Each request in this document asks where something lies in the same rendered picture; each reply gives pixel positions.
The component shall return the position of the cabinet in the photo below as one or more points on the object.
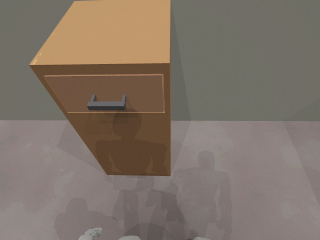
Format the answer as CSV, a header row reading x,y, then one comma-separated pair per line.
x,y
115,37

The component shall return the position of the drawer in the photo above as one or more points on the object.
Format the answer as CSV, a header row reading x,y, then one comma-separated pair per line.
x,y
144,92

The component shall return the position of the handle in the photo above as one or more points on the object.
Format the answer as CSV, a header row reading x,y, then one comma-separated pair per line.
x,y
106,105

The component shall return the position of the left robot hand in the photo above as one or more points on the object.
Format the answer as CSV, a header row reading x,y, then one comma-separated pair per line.
x,y
91,234

